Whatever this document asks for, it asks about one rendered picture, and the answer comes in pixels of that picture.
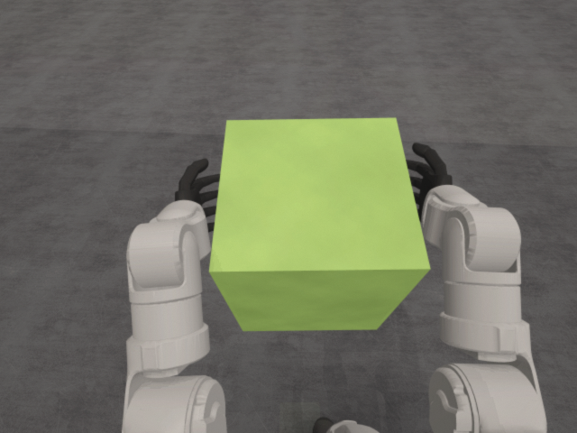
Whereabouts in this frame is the right robot upper arm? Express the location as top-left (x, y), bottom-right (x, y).
top-left (429, 364), bottom-right (546, 433)

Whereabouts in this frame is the left robot forearm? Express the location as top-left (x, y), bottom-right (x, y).
top-left (122, 200), bottom-right (211, 433)

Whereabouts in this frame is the carton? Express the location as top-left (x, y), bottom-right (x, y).
top-left (209, 118), bottom-right (430, 331)

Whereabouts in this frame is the robot left hand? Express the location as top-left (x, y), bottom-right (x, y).
top-left (175, 159), bottom-right (220, 233)

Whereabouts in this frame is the right robot forearm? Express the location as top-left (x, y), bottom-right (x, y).
top-left (421, 185), bottom-right (547, 432)

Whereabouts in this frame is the left robot upper arm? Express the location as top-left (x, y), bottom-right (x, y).
top-left (124, 375), bottom-right (227, 433)

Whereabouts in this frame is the robot right hand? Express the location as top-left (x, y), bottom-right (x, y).
top-left (406, 143), bottom-right (453, 222)

